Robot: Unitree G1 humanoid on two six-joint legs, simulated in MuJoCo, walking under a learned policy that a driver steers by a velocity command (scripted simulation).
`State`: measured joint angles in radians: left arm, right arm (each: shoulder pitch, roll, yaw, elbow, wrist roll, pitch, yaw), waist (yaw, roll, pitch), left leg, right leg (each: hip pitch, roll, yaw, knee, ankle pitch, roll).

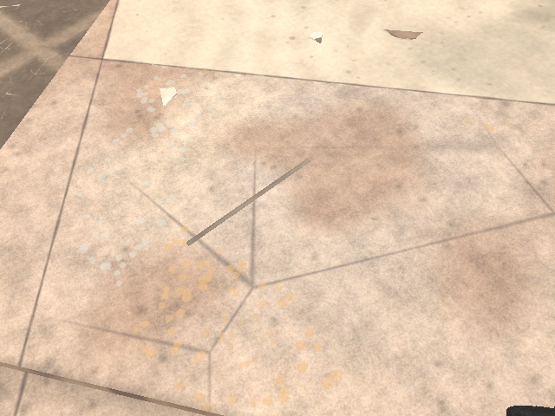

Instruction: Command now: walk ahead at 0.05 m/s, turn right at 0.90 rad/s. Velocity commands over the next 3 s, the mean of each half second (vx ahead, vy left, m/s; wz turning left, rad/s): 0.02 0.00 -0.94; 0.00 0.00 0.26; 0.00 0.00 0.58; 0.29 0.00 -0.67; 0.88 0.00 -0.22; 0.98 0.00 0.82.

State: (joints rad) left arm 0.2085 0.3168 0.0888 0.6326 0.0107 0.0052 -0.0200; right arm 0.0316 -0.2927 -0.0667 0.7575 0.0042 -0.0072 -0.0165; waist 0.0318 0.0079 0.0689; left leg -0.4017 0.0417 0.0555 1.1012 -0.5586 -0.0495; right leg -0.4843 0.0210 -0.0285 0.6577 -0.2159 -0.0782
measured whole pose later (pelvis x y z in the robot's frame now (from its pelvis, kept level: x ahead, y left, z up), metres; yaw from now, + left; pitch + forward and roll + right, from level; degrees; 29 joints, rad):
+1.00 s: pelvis +0.05 +0.04 +0.02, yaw -15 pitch +2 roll -1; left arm 0.12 0.27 0.08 0.63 0.00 0.02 0.04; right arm 0.19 -0.31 -0.09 0.67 0.03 0.07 0.02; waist -0.01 0.00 0.06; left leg -0.48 0.06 0.05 0.85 -0.37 -0.07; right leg -0.21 -0.08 -0.15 0.49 -0.31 0.03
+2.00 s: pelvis +0.16 +0.08 +0.02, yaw -22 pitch +2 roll -1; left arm 0.19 0.32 0.09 0.62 0.04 0.04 -0.06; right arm 0.42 -0.29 -0.07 0.74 -0.04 -0.07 0.00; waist -0.06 -0.05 -0.05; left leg -0.06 -0.01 0.09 0.36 -0.34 0.04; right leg -0.78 -0.01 0.08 1.36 -0.17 0.00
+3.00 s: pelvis +0.88 -0.31 +0.05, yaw -1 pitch +1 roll +1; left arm -0.02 0.21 -0.05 0.58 0.06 -0.07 -0.02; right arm 0.51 -0.28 -0.07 0.90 -0.01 -0.06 0.01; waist -0.09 -0.01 0.02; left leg -0.08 -0.22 -0.10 0.40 -0.31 0.19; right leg -0.72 -0.15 0.13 0.97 -0.17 0.06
